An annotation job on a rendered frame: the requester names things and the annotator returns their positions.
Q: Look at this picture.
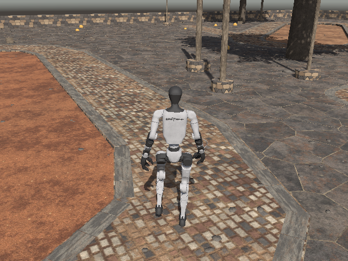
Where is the right robot forearm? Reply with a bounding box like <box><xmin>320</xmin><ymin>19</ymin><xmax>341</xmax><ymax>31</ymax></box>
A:
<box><xmin>195</xmin><ymin>132</ymin><xmax>204</xmax><ymax>154</ymax></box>

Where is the left robot forearm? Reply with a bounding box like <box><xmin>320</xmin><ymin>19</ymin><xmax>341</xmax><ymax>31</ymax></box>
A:
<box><xmin>142</xmin><ymin>132</ymin><xmax>154</xmax><ymax>158</ymax></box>

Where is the right robot foot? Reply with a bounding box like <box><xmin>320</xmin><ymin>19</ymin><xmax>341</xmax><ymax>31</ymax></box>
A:
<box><xmin>179</xmin><ymin>213</ymin><xmax>187</xmax><ymax>227</ymax></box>

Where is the left robot upper arm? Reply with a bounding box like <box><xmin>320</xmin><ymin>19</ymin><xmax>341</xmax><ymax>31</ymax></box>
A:
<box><xmin>149</xmin><ymin>109</ymin><xmax>164</xmax><ymax>140</ymax></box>

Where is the robot left shin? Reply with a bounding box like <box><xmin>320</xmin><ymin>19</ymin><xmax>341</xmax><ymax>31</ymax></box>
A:
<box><xmin>156</xmin><ymin>171</ymin><xmax>164</xmax><ymax>207</ymax></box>

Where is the right robot upper arm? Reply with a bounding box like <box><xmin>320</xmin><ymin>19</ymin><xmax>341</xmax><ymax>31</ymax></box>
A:
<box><xmin>186</xmin><ymin>110</ymin><xmax>200</xmax><ymax>140</ymax></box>

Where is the right robot hand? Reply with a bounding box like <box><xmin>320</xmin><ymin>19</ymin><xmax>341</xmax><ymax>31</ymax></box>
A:
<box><xmin>192</xmin><ymin>151</ymin><xmax>205</xmax><ymax>164</ymax></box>

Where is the left robot hand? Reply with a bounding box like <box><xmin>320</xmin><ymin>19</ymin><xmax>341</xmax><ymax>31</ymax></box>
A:
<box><xmin>141</xmin><ymin>156</ymin><xmax>153</xmax><ymax>171</ymax></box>

